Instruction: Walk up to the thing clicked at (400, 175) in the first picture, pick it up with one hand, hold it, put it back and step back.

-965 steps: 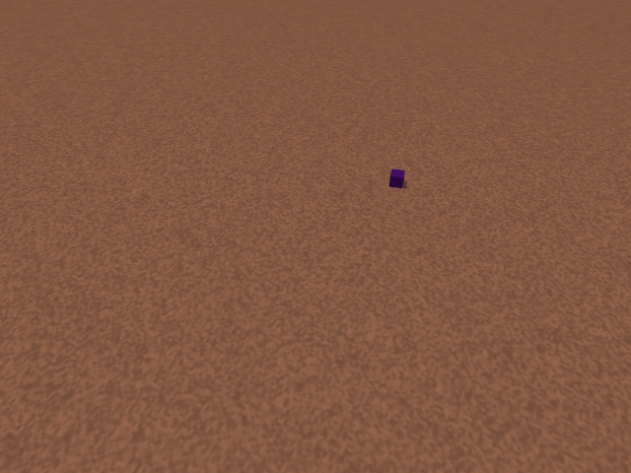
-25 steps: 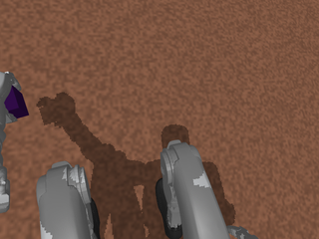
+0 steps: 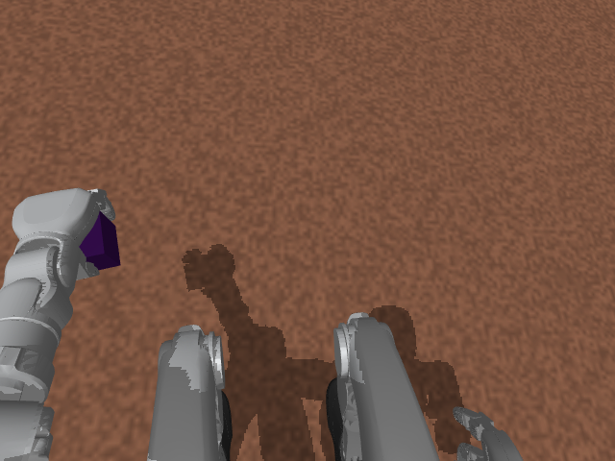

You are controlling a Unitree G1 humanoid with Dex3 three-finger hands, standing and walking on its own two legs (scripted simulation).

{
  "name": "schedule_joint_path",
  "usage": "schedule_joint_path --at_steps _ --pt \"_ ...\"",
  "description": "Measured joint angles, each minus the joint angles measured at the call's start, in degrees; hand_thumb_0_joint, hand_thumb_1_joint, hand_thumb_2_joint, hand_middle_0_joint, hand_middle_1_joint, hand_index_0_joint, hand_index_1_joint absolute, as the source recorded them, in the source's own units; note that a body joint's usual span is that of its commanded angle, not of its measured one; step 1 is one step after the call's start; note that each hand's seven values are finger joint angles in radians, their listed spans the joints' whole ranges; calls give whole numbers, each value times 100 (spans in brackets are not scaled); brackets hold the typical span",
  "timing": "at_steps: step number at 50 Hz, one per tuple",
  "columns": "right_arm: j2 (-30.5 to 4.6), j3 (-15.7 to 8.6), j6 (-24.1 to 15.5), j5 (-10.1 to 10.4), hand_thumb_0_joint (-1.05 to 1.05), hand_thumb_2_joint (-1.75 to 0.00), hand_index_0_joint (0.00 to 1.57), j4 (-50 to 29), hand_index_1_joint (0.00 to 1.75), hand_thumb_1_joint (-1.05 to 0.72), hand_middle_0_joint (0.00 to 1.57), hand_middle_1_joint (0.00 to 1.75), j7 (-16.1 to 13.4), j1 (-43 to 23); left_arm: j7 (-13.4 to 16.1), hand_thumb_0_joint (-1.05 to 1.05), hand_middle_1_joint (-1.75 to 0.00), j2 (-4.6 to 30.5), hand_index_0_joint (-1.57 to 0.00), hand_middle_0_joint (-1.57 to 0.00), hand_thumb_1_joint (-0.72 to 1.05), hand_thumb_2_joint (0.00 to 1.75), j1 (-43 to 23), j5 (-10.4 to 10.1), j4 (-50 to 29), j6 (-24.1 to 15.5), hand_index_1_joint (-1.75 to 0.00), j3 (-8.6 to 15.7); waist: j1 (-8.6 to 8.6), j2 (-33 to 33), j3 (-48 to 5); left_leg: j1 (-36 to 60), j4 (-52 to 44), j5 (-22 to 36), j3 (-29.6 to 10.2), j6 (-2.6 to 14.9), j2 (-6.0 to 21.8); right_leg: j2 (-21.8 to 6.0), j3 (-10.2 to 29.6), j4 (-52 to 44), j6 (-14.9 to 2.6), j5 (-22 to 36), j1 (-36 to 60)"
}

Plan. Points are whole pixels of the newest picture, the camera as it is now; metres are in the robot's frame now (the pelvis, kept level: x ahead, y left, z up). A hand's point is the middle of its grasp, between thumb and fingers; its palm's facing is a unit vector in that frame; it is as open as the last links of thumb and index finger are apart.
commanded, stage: lift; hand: left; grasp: from above
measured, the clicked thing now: (86, 243) +0.44 +0.28 -0.12
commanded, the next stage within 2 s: hold in 0.96 s
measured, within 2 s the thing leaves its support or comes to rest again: neither
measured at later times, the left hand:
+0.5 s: hand (5, 231) +0.37 +0.25 +0.09, palm faces -0.44 -0.14 -0.89, open 9.6 cm
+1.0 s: hand out of the picture +0.38 +0.23 +0.18, palm faces -0.44 -0.14 -0.89, open 9.6 cm
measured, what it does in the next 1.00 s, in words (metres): rises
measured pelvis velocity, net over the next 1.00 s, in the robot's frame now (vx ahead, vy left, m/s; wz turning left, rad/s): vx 0.07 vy -0.01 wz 0.05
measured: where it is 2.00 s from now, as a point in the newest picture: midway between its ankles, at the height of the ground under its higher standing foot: (283, 457)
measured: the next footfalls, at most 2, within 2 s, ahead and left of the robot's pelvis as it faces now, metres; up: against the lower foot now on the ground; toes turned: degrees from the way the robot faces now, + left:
none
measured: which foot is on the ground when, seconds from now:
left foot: down 0.00-1.00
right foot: down 0.00-1.00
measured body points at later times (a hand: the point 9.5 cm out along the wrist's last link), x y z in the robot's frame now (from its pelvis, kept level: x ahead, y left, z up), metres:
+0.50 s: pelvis +0.03 +0.00 +0.18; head +0.13 +0.00 +0.62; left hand +0.39 +0.25 +0.14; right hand +0.15 -0.26 +0.06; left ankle +0.09 +0.13 -0.43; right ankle +0.10 -0.14 -0.43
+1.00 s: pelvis +0.07 -0.01 +0.27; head +0.12 -0.01 +0.71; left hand +0.40 +0.23 +0.23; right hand +0.17 -0.27 +0.14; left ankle +0.09 +0.13 -0.43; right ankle +0.10 -0.14 -0.43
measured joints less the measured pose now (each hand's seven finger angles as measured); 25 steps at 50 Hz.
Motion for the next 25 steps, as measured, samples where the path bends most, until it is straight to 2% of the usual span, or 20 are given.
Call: schedule_joint_path --at_steps 14,25 --pt "97 -2 -8 199 0 -90 21 180 30 -90 20 30 -353 81 -49 0 -60 -555 -72 -71 1 62 975 -287 -578 548 -59 -460 145 25 8 2547 -2124 298 234 0 85 8 44 -2092 -37 369 2436" --pt "126 -22 -268 241 1 -90 21 461 30 -90 20 30 -540 305 250 0 -60 -991 -72 -71 1 62 1335 -284 -196 672 -59 -776 237 -17 167 4497 -3739 627 382 -38 116 20 76 -3660 -73 717 4309"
